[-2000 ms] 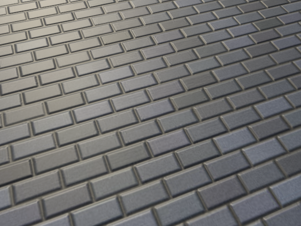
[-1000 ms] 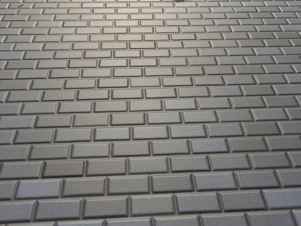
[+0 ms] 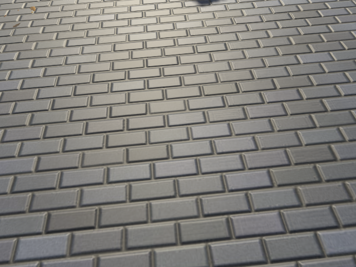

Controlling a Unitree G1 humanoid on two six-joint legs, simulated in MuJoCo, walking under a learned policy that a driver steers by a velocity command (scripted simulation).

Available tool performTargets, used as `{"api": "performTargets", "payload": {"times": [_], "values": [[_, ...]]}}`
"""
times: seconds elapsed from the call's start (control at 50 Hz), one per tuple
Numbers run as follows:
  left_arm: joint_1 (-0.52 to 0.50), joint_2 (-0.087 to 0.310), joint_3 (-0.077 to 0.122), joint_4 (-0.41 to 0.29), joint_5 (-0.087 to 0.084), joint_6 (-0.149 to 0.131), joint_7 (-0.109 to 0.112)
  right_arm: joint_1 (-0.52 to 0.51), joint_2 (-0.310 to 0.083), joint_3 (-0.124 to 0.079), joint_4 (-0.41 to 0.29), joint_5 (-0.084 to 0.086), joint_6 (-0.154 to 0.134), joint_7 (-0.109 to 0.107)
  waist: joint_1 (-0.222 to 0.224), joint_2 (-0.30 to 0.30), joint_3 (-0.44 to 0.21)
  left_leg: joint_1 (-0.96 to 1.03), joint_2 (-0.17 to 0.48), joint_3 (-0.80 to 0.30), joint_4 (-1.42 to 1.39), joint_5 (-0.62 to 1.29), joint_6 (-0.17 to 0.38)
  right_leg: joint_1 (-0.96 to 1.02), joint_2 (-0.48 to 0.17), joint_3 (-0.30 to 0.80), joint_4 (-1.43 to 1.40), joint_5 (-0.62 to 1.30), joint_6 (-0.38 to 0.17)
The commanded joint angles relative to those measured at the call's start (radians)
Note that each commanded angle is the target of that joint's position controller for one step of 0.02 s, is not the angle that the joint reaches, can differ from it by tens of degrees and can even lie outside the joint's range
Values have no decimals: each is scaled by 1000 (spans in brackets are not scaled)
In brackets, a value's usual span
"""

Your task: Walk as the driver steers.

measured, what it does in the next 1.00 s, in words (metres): walks ahead: left foot, then right foot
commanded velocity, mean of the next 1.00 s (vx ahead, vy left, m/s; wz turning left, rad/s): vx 0.11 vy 0.00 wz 0.00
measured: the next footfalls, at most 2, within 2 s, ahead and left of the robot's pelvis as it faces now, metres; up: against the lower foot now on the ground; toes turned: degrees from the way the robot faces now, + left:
left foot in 0.38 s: +0.29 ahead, +0.04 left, +0.00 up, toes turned +2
right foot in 0.68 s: +0.24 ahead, -0.15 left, +0.00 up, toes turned -1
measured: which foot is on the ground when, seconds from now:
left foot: up 0.00-0.36, down 0.38-1.00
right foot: down 0.00-0.38, up 0.40-0.66, down 0.68-1.00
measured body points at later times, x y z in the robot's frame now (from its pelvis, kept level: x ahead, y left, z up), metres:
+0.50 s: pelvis +0.18 -0.01 +0.00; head +0.21 +0.00 +0.45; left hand +0.14 +0.20 -0.16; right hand +0.23 -0.24 -0.15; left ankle +0.25 +0.04 -0.73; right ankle +0.05 -0.11 -0.67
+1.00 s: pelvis +0.23 -0.04 +0.01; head +0.23 -0.04 +0.46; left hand +0.20 +0.17 -0.15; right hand +0.21 -0.26 -0.15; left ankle +0.25 +0.04 -0.73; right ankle +0.20 -0.14 -0.73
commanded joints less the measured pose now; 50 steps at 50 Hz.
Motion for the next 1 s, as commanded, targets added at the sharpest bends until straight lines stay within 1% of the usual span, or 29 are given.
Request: {"api": "performTargets", "payload": {"times": [0.02, 0.04, 0.06, 0.08, 0.12, 0.14, 0.16, 0.2, 0.26, 0.28, 0.32, 0.34, 0.36, 0.38, 0.4, 0.42, 0.44, 0.46, 0.48, 0.52, 0.56, 0.62, 0.66, 0.68, 0.7, 0.72, 0.76, 0.82, 1.0], "values": [[412, 206, 59, 90, -7, -2, 8, -172, -63, -4, -143, -24, -43, 18, 154, -297, 104, -643, -36, 91, 433, -144, 44, 402, -404, 703, -407, -398, -144], [303, 144, 44, 56, -4, 0, 6, -185, -82, -10, -139, -40, -46, 28, 91, -138, 177, -660, 33, 49, 546, -63, 53, 310, -386, 646, -398, -393, -145], [219, 121, 37, 22, -3, -7, 2, -177, -49, -3, -132, -32, -53, 38, 56, -84, 197, -645, 64, 37, 568, 32, 51, 246, -347, 555, -403, -296, -134], [165, 102, 29, 1, -4, -16, 4, -160, -33, 0, -121, -23, -58, 43, 26, -64, 195, -602, 85, 42, 552, 100, 39, 214, -306, 452, -406, -90, -116], [170, 64, 11, 7, -7, -32, 10, -123, -32, -4, -105, -27, -48, 44, -3, -71, 142, -539, 80, 86, 529, 142, 8, 230, -249, 270, -352, 437, -91], [203, 61, 5, 23, -6, -37, 12, -122, -29, -5, -106, -25, -42, 40, -5, -98, 120, -517, 64, 109, 516, 141, -4, 239, -238, 210, -300, 705, -90], [224, 52, -1, 35, -5, -38, 15, -137, -25, -4, -111, -19, -35, 36, -8, -109, 106, -513, 48, 128, 496, 148, -12, 255, -219, 158, -268, 871, -80], [232, 48, -12, 41, -3, -32, 23, -211, -8, 4, -137, -6, -26, 29, 3, -137, 101, -486, 17, 165, 391, 183, -22, 235, -182, 99, -251, 980, -58], [230, 50, -24, 47, -3, -21, 37, -312, 9, 22, -171, 4, -23, 19, 24, -170, 104, -359, -31, 216, 153, 264, -15, 179, -141, 52, -214, 1024, -32], [236, 56, -24, 52, -2, -19, 40, -295, 1, 23, -164, 5, -23, 15, 22, -184, 84, -308, -44, 220, 118, 287, -7, 182, -148, 57, -185, 1045, -32], [218, 67, -23, 52, -9, -21, 44, -202, -26, 17, -130, 4, -26, 6, -13, -192, 41, -196, -55, 200, 79, 305, 25, 187, -178, 82, -97, 1098, -32], [196, 74, -21, 50, -14, -22, 43, -139, -41, 11, -109, 2, -32, 2, -47, -179, 25, -136, -48, 184, 19, 343, 42, 193, -184, 90, -27, 1077, -28], [172, 81, -18, 50, -22, -21, 38, -61, -53, 5, -84, -6, -44, -2, -96, -144, 5, -29, -21, 158, -100, 472, 57, 166, -169, 82, 86, 973, -16], [194, 70, -21, 39, -28, -25, 34, 32, -111, -9, -60, -23, -55, -5, -110, -72, -75, 164, 121, 25, -78, 838, 86, 53, -128, 71, 249, 650, 5], [327, -25, -34, 52, -58, -7, 36, 68, -145, -11, -57, -29, -55, -4, -55, 121, -222, 324, 408, -252, -24, 1348, 268, -64, 13, 23, 561, -209, 32], [352, 20, -17, 80, -42, 20, 40, 24, -117, -6, -68, 16, -46, 3, -37, 55, -258, 228, 436, -333, -84, 1171, 351, -68, 27, 101, 658, -332, 35], [264, 28, -11, 63, -6, 32, 38, -88, -87, 2, -93, 23, -40, 1, -18, 25, -108, 76, 393, -284, -161, 913, 334, -113, 0, 118, 676, -307, 38], [187, 18, -10, 46, 14, 35, 32, -162, -42, 17, -108, 15, -38, -3, -3, -2, -17, -37, 344, -231, -221, 757, 291, -119, -19, 128, 621, -256, 39], [154, 7, -9, 42, 15, 43, 29, -185, -12, 30, -108, 5, -38, -10, 19, -4, 32, -118, 300, -166, -259, 715, 245, -87, -41, 132, 540, -219, 47], [181, -28, -17, 58, 6, 64, 28, -183, -3, 38, -93, -8, -35, -18, 55, 29, 36, -182, 222, -60, -269, 665, 173, 8, -38, 98, 360, -200, 61], [187, -36, -20, 73, -6, 82, 40, -142, -29, 35, -82, -14, -35, -16, 47, 27, 0, -140, 216, -62, -265, 593, 161, 31, -21, 75, 238, -217, 69], [150, -26, -21, 74, -9, 98, 46, -147, -61, 28, -87, -2, -23, -14, 43, 38, -3, -184, 206, -84, -302, 253, 133, 81, -26, 59, 95, -79, 66], [135, -24, -23, 78, 1, 98, 41, -169, -59, 26, -92, 11, -8, -12, 53, 32, 43, -288, 179, -83, -336, -31, 82, 157, -32, 53, -23, 55, 54], [118, -11, -24, 68, 10, 93, 39, -155, -53, 25, -88, 12, -3, -11, 47, 15, 79, -328, 171, -90, -354, -119, 46, 165, -60, 89, -79, 80, 48], [110, 6, -25, 58, 14, 85, 38, -145, -48, 23, -86, 14, 2, -10, 38, 1, 115, -331, 153, -84, -354, -137, 18, 131, -99, 136, -137, 46, 42], [94, 24, -22, 63, 2, 76, 38, -125, -30, 22, -85, 16, 10, -8, 11, -71, 167, -263, 115, -46, -335, -40, 7, 5, -101, 156, -157, -16, 33], [81, -1, -28, 67, -9, 55, 38, -82, -9, 26, -64, 4, 9, -8, -8, -112, 140, -109, 106, -21, -255, 137, 13, -55, -114, 169, -207, 6, 34], [79, 1, -28, 63, -15, 38, 43, -57, -10, 26, -47, 0, 0, -7, -16, -81, 88, -32, 107, -9, -219, 254, 19, -28, -122, 174, -225, 75, 29], [120, -1, -29, 73, -14, 35, 44, -53, 9, 33, -20, 4, -4, -14, -3, -46, 84, -29, 114, 2, -204, 329, 11, 27, -124, 163, -222, 164, 18]]}}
